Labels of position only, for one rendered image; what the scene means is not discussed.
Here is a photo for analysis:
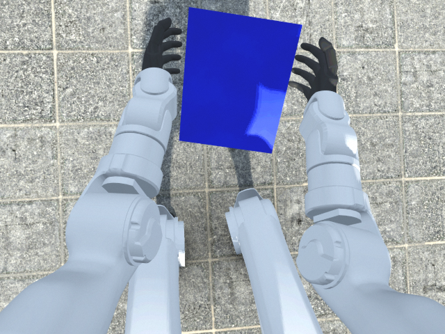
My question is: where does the left robot upper arm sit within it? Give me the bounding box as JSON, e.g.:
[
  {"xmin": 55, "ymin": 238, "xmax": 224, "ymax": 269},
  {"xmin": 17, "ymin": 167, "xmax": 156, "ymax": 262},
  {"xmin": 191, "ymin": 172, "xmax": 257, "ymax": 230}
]
[{"xmin": 0, "ymin": 192, "xmax": 163, "ymax": 334}]

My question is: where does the right robot shin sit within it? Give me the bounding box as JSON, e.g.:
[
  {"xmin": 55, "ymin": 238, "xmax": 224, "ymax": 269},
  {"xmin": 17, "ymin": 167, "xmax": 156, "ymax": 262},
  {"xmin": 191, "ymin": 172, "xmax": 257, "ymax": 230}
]
[{"xmin": 234, "ymin": 188, "xmax": 282, "ymax": 229}]

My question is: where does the robot right forearm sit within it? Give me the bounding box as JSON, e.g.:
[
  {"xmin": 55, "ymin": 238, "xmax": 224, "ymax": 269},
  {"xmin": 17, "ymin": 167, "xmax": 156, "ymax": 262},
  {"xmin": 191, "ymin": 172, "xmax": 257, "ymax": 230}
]
[{"xmin": 299, "ymin": 90, "xmax": 383, "ymax": 240}]

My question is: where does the left robot hand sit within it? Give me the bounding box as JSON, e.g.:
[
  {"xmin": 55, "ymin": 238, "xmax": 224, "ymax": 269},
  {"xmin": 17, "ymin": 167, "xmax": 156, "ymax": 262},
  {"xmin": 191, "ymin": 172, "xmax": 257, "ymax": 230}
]
[{"xmin": 142, "ymin": 17, "xmax": 182, "ymax": 74}]

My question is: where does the carton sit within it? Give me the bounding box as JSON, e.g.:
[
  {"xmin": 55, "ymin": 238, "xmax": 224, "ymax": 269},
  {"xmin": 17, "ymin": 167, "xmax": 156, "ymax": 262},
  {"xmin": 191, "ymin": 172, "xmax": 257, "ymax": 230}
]
[{"xmin": 179, "ymin": 7, "xmax": 302, "ymax": 154}]

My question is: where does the robot left forearm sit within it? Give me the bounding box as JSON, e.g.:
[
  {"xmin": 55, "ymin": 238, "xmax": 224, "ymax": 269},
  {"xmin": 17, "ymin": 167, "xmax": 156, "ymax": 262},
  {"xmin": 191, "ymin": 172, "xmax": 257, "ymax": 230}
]
[{"xmin": 65, "ymin": 67, "xmax": 177, "ymax": 245}]

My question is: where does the right robot hand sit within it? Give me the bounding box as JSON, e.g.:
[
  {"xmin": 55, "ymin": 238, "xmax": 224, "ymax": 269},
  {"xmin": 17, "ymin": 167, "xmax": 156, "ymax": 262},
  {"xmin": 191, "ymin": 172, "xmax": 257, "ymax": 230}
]
[{"xmin": 289, "ymin": 37, "xmax": 339, "ymax": 103}]

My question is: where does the right robot upper arm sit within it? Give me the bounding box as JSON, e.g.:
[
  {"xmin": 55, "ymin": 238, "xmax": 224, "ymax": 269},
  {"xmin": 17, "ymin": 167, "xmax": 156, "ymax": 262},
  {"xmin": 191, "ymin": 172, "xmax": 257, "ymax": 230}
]
[{"xmin": 296, "ymin": 221, "xmax": 445, "ymax": 334}]

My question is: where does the robot left thigh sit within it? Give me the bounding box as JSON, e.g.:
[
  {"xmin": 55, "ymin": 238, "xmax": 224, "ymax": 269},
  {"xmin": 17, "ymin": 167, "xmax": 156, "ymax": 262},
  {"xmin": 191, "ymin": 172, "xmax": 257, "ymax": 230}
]
[{"xmin": 124, "ymin": 214, "xmax": 185, "ymax": 334}]

